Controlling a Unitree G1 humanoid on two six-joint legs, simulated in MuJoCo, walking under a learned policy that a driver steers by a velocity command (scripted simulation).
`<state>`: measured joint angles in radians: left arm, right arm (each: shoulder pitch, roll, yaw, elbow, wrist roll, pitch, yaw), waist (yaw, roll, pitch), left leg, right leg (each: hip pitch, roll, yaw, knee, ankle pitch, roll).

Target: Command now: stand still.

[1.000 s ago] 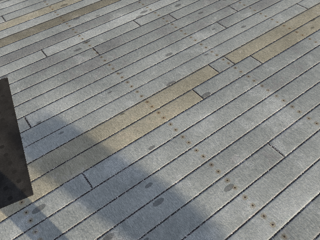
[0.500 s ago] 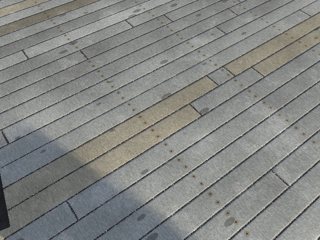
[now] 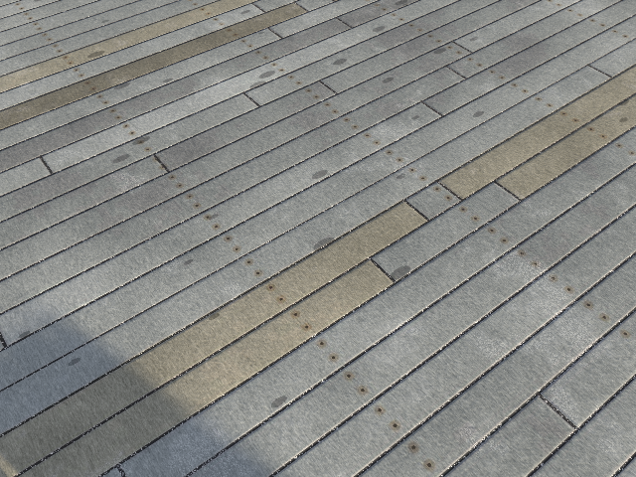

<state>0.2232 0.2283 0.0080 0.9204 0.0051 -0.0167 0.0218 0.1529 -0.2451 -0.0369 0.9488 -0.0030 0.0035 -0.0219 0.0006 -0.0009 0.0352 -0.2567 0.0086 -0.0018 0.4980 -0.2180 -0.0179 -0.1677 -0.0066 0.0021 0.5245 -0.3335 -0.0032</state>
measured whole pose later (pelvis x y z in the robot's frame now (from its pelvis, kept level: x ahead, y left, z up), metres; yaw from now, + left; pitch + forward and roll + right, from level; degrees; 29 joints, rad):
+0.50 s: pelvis +0.06 +0.03 +0.00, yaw +0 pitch -1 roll +0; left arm 0.36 0.28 0.05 1.03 -0.03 -0.04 0.02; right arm 0.16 -0.26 -0.06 1.06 0.03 -0.07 0.01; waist 0.02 -0.03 0.01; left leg -0.28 0.02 0.06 0.56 -0.29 0.05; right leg -0.06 -0.03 0.01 0.47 -0.40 0.02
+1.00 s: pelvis +0.30 +0.02 -0.02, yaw +0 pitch +1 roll +1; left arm -0.07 0.23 0.04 0.83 -0.03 -0.09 -0.05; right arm 0.46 -0.24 -0.04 1.10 0.01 -0.06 -0.01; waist -0.07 -0.01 0.04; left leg 0.19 0.00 0.04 0.28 -0.46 0.00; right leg -0.52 -0.01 -0.05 0.51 -0.02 -0.09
